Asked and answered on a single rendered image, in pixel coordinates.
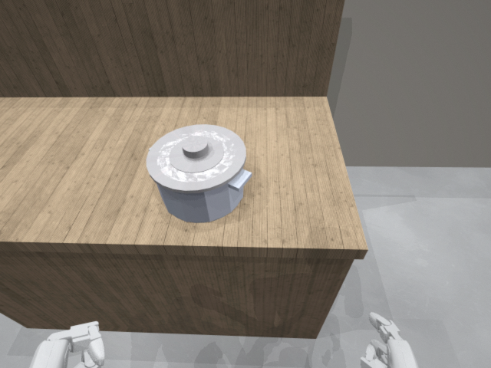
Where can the knob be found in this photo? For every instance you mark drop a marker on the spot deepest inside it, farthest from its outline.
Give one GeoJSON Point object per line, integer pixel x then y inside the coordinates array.
{"type": "Point", "coordinates": [195, 147]}

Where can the pot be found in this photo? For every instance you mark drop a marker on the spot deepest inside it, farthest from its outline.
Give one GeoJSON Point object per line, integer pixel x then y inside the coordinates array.
{"type": "Point", "coordinates": [206, 206]}

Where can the table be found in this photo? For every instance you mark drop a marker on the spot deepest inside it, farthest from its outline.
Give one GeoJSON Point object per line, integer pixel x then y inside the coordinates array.
{"type": "Point", "coordinates": [88, 86]}

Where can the robot right hand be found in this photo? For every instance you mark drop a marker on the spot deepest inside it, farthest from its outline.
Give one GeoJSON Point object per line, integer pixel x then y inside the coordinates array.
{"type": "Point", "coordinates": [397, 353]}

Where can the lid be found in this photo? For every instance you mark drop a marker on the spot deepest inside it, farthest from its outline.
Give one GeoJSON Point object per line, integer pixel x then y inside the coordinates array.
{"type": "Point", "coordinates": [172, 170]}

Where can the robot left hand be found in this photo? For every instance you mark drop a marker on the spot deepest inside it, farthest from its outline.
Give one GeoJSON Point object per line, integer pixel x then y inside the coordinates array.
{"type": "Point", "coordinates": [53, 352]}

